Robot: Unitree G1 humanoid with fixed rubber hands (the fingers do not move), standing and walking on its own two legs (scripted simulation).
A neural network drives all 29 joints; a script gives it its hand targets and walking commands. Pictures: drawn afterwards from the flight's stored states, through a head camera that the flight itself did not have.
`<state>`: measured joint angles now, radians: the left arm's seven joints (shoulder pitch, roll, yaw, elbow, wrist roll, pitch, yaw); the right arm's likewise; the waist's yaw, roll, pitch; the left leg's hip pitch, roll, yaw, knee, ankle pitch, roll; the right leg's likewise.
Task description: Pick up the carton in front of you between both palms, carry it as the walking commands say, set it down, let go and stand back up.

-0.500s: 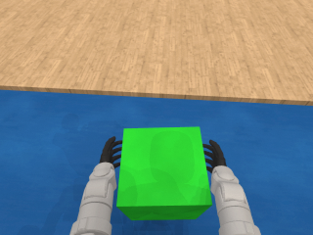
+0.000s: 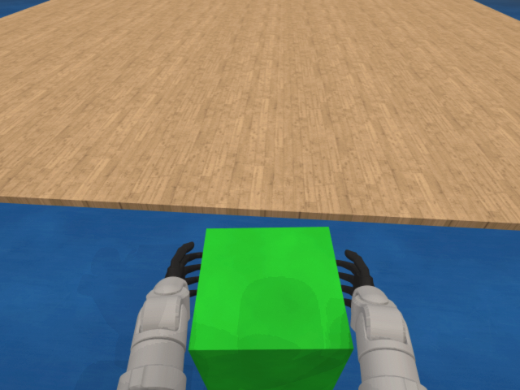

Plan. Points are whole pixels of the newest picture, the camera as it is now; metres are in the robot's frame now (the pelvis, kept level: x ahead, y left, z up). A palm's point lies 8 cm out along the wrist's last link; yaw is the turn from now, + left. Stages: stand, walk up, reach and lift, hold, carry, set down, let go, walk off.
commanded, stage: reach and lift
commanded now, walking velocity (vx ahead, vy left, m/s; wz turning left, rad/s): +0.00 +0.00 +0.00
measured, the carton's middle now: (268, 316) +0.29 +0.00 -0.05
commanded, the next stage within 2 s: hold in 0.80 s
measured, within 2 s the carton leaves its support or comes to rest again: neither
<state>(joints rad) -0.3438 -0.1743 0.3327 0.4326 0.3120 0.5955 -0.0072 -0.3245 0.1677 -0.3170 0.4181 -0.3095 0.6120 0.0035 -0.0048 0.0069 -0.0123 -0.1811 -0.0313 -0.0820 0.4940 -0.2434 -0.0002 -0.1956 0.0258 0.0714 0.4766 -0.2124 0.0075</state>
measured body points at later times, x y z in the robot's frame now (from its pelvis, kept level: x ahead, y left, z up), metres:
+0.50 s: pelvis +0.01 +0.00 +0.01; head -0.01 -0.01 +0.46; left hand +0.32 +0.15 +0.03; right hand +0.32 -0.16 +0.03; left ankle +0.02 +0.12 -0.74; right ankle +0.03 -0.13 -0.74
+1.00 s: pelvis +0.01 +0.00 +0.01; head -0.04 +0.00 +0.46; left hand +0.31 +0.15 +0.06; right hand +0.31 -0.15 +0.05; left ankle +0.02 +0.12 -0.74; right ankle +0.03 -0.13 -0.74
